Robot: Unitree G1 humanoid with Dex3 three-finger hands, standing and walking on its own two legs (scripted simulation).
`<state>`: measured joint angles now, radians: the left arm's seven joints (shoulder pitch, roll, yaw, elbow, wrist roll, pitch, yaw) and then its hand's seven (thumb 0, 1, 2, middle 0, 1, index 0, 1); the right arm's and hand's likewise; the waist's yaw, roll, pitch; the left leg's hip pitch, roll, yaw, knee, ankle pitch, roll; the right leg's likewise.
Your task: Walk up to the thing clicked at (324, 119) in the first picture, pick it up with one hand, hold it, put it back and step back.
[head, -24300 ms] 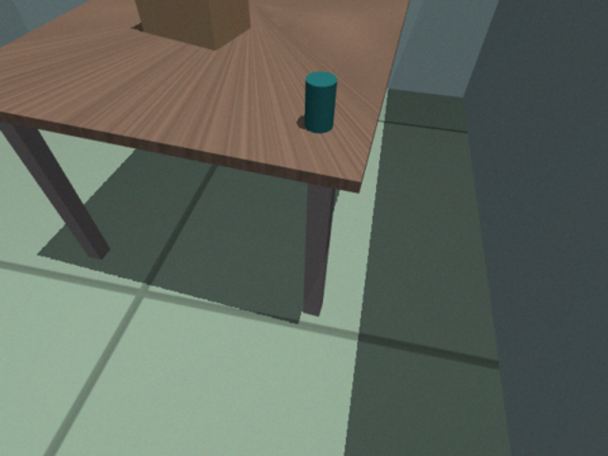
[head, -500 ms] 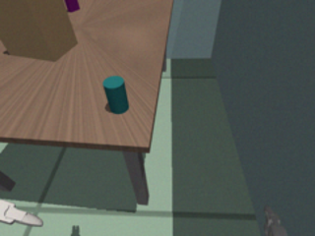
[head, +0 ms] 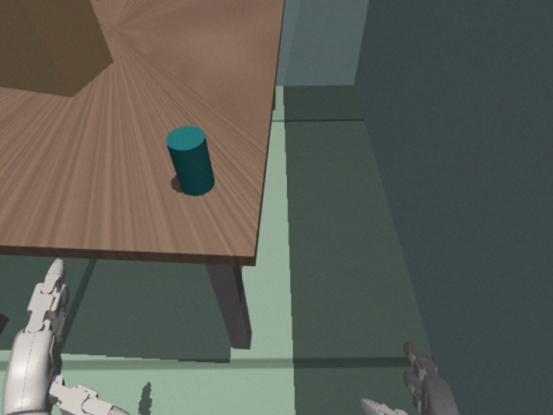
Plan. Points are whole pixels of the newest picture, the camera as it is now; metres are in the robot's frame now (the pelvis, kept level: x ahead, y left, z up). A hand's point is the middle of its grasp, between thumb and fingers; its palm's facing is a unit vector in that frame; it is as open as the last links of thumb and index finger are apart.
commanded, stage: home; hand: left
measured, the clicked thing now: (192, 162) +0.53 +0.18 +0.05
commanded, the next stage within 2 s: none
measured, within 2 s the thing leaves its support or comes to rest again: neither
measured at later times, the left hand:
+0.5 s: hand (161, 391) +0.18 +0.19 -0.10, palm faces +0.10 -0.96 -0.25, open 17.5 cm
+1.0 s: hand out of the picture +0.13 +0.23 -0.13, palm faces -0.04 -0.92 -0.39, open 17.4 cm
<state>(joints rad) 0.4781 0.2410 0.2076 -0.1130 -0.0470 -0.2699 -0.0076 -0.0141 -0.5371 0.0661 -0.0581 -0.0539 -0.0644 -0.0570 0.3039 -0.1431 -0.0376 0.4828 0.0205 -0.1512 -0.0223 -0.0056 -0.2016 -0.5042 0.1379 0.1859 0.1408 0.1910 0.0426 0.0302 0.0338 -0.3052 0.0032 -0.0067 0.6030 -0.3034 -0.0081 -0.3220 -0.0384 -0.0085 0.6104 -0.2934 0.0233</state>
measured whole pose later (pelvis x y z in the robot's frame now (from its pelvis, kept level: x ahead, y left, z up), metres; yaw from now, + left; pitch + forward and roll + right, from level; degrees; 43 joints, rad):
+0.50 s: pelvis +0.02 +0.00 +0.00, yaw +0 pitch +3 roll -1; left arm 0.31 0.19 0.02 0.44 0.00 -0.10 0.08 -0.02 -0.55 0.05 -0.05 -0.05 -0.06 -0.05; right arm 0.23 -0.20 0.01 0.65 0.00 -0.11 -0.08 0.01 -0.88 -0.89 0.20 0.30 0.20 0.30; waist 0.00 0.01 0.02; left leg -0.36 0.02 -0.02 0.67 -0.36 -0.01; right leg -0.36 -0.03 -0.02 0.64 -0.33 0.02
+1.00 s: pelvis +0.02 -0.01 +0.00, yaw -1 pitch +0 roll +1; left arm 0.25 0.33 -0.01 0.78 0.04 -0.03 0.03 -0.01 -0.53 0.06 -0.06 -0.05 -0.06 -0.05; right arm 0.19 -0.32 -0.02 0.83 -0.04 -0.02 0.00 0.01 -0.90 -0.90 0.20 0.30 0.21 0.30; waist 0.00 0.01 -0.01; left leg -0.27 0.01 0.00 0.62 -0.34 -0.02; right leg -0.30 -0.03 0.00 0.64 -0.34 0.01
